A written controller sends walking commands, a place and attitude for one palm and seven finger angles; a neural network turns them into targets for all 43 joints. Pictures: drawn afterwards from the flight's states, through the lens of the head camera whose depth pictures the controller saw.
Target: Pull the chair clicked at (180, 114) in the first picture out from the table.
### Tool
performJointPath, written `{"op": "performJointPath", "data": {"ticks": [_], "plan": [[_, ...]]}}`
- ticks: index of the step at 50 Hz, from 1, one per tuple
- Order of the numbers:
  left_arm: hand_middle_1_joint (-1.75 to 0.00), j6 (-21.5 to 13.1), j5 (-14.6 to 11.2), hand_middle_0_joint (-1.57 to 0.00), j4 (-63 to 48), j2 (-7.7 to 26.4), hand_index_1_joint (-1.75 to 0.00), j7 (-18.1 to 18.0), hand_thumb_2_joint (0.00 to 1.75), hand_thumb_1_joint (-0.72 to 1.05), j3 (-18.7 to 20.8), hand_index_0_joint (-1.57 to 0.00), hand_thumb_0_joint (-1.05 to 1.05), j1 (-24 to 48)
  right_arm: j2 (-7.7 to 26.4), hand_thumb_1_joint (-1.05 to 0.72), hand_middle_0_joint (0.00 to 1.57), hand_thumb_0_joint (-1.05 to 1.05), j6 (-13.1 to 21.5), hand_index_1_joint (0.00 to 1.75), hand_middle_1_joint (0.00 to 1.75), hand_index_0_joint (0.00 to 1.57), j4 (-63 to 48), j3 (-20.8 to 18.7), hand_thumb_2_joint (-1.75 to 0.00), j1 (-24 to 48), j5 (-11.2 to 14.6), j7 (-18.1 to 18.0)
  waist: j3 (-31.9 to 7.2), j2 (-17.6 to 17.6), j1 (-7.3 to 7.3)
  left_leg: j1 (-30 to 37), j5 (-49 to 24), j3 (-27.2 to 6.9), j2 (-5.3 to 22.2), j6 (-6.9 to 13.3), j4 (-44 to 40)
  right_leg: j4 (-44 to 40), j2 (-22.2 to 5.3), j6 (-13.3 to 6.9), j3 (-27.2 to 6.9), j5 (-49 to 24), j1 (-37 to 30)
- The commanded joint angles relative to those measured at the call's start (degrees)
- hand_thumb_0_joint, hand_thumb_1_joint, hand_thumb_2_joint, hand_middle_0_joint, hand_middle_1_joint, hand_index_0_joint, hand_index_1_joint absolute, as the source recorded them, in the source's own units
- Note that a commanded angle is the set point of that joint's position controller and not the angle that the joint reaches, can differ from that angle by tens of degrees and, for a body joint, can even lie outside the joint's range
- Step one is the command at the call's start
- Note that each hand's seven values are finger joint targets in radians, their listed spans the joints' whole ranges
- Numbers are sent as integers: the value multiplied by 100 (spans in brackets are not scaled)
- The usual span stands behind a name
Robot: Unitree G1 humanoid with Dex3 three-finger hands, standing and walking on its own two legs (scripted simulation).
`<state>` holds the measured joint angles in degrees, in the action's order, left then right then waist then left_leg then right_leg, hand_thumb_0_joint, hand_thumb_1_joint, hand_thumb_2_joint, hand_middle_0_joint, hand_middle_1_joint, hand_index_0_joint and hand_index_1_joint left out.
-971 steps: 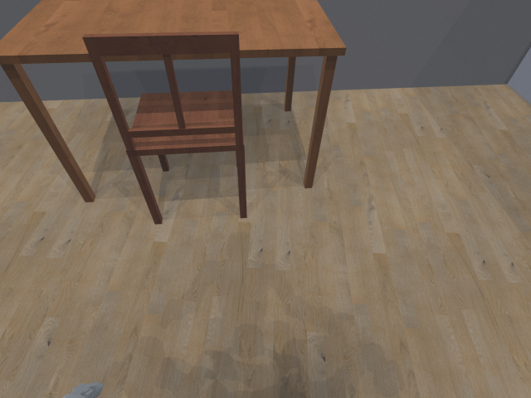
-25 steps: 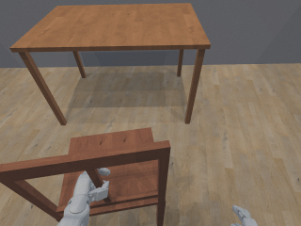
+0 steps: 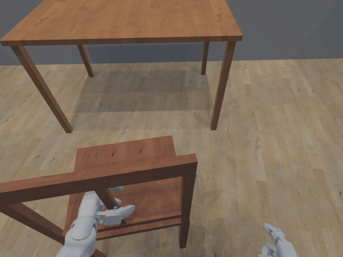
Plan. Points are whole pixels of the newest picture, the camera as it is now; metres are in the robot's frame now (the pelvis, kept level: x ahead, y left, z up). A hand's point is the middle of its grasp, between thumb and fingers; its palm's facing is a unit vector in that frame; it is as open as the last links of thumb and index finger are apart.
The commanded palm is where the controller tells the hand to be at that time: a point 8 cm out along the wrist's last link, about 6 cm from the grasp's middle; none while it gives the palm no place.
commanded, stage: open the thumb and straighten the fingers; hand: left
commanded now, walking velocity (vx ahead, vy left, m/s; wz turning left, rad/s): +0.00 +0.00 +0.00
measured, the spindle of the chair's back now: (113, 207) +0.27 +0.17 -0.08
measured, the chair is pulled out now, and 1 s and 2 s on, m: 0.66 0.66 0.66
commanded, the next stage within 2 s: draw the fingers out of the gap in 0.48 s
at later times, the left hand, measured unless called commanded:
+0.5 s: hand (112, 212) +0.24 +0.16 -0.05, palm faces +0.07 -0.97 -0.22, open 17.1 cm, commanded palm +0.23 +0.20 -0.03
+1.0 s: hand (106, 245) +0.17 +0.16 -0.06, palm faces +0.09 -0.97 -0.22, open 17.5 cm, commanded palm +0.14 +0.21 -0.03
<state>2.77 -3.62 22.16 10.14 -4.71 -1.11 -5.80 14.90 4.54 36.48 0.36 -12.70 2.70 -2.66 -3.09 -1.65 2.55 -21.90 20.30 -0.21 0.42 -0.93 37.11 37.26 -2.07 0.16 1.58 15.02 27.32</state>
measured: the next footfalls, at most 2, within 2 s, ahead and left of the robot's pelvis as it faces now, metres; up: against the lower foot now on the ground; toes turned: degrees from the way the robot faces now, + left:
none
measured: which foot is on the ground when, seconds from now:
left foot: down 0.00-1.00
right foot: down 0.00-1.00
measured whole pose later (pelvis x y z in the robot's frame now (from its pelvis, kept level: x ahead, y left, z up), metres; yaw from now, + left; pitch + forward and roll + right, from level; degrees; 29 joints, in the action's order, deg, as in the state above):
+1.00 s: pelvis +0.02 +0.00 -0.04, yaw +3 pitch +11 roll -1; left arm 12.6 -2.0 -11.6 11.0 -4.7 -4.5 -35.0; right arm 13.8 9.5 29.3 0.8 -14.6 1.6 -6.5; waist -9.2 -3.2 0.7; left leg -35.1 30.5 -3.7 -0.1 -1.2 54.8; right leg 53.6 -3.1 0.1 4.6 25.4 38.8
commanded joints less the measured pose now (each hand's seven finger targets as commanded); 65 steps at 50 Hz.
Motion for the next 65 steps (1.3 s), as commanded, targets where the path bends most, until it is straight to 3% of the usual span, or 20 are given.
{"op": "performJointPath", "data": {"ticks": [1,4,8,12,13,16,17,22,24,28,29,30,31,36,41,48,49,54,58,65], "plan": [[-116,27,44,-40,-1521,609,-116,-42,20,-55,302,-40,0,848,701,-90,20,0,426,30,30,20,-977,-233,-90,513,-21,-94,-1138,143,-85,-416,-590,-29,46,113,-373,-205,-107,-115,49,-373,-744],[-94,237,30,-32,-1776,415,-94,-33,20,-55,133,-32,0,600,725,-90,20,0,497,30,30,20,-1053,-241,-90,439,-47,-131,-1266,188,-76,-445,-853,-39,49,102,-162,-26,-101,-116,104,-657,-663],[-65,402,49,-22,-2169,497,-65,-33,20,-55,203,-22,0,295,746,-90,20,0,562,30,30,20,-1156,-251,-90,326,-72,-174,-1390,455,-91,-581,-971,-45,36,108,75,169,-115,-91,138,-843,-617],[-36,560,131,-13,-2529,492,-36,-58,20,-55,115,-13,0,221,728,-90,20,0,580,30,30,20,-1229,-210,-90,285,-89,-202,-1322,165,-69,-625,-1034,-66,24,105,247,326,-125,-95,180,-833,-385],[-29,594,131,-10,-2432,673,-29,-81,20,-55,332,-10,0,-16,742,-90,20,0,576,30,30,20,-1246,-209,-90,221,-101,-211,-1305,320,-105,-726,-1058,-91,18,95,290,375,-119,-105,183,-876,-417],[-7,638,131,-2,-2833,681,-7,-50,20,-55,292,-2,0,-147,719,-90,20,0,591,30,30,20,-1307,-190,-90,199,-112,-233,-1427,175,-92,-731,-1208,-77,2,101,430,469,-142,-119,175,-1117,-441],[0,660,115,0,-2892,576,0,-27,20,-55,189,0,0,-307,712,-90,20,0,605,30,30,20,-1347,-185,-90,193,-107,-246,-1428,358,-71,-782,-1191,-60,2,120,481,485,-140,-96,189,-1133,-442],[0,715,104,0,-3229,601,0,23,20,-55,110,0,0,-307,726,-90,20,0,662,30,30,20,-1356,-160,-90,140,-105,-301,-1425,97,6,-787,-1254,-106,-13,127,636,587,-146,-92,213,-1171,-285],[0,776,89,0,-3143,667,0,31,20,-55,200,0,0,-518,750,-90,20,0,678,30,30,20,-1344,-179,-90,120,-107,-332,-1401,289,-2,-860,-1256,-119,-10,137,685,588,-126,-96,225,-1197,-286],[0,814,84,0,-3288,684,0,23,20,-55,191,0,0,-533,744,-90,20,0,691,30,30,20,-1358,-159,-90,107,-101,-360,-1437,267,-3,-898,-1211,-131,-28,135,722,647,-140,-80,246,-1153,-257],[0,867,108,0,-3071,803,0,20,20,-55,439,0,0,-1119,713,-90,20,0,676,30,30,20,-1384,-198,-90,130,-119,-359,-1428,296,-149,-1012,-1287,-127,-32,119,713,681,-129,-121,256,-1211,-351],[0,877,88,0,-3228,588,0,46,20,-55,198,0,0,-1342,680,-90,20,0,672,30,30,20,-1450,-170,-90,139,-106,-334,-1500,257,-133,-1018,-1260,-98,-49,120,732,693,-155,-107,240,-1259,-392],[0,886,79,0,-3345,736,0,35,20,-55,337,0,0,-1421,670,-90,20,0,658,30,30,20,-1486,-184,-90,167,-91,-336,-1491,259,-151,-1081,-1182,-90,-45,120,747,685,-155,-102,212,-1210,-398],[0,848,113,0,-3910,673,0,-3,20,-55,261,0,0,-2095,586,-90,20,0,654,30,30,20,-1609,-214,-90,217,-78,-354,-1324,204,-153,-1177,-1064,-103,-42,129,794,701,-134,-118,215,-1027,-263],[0,728,180,0,-4337,530,0,-42,20,-55,-21,0,0,-2394,577,-90,20,0,761,30,30,20,-1638,-215,-90,156,-89,-396,-1234,94,-63,-1102,-1071,-178,-34,137,905,796,-110,-117,286,-832,66],[0,624,226,0,-4590,524,0,-3,20,-55,-92,0,0,-2938,520,-90,20,0,839,30,30,20,-1692,-219,-90,212,-97,-446,-1109,182,-92,-1336,-738,-202,-78,145,1005,850,-97,-110,284,-436,234],[0,627,227,0,-4596,669,0,-12,20,-55,63,0,0,-2896,522,-90,20,0,838,30,30,20,-1674,-239,-90,216,-94,-468,-1074,259,-88,-1417,-672,-215,-71,158,1025,831,-80,-128,274,-384,231],[0,603,226,0,-4772,728,0,56,20,-55,130,0,0,-3317,482,-90,20,0,837,30,30,20,-1752,-237,-90,292,-83,-498,-1110,68,-188,-1472,-524,-233,-78,158,1034,852,-72,-155,259,-98,275],[0,593,187,0,-4789,610,0,130,20,-55,37,0,0,-3644,432,-90,20,0,844,30,30,20,-1803,-238,-90,353,-75,-504,-973,251,-176,-1632,-331,-225,-82,171,1100,843,-69,-124,262,83,369],[0,482,207,0,-5106,664,0,179,20,-55,56,0,0,-4118,391,-90,20,0,883,30,30,20,-1878,-275,-90,364,-61,-528,-982,-21,-233,-1689,-231,-265,-81,169,1147,895,-49,-168,275,361,520]]}}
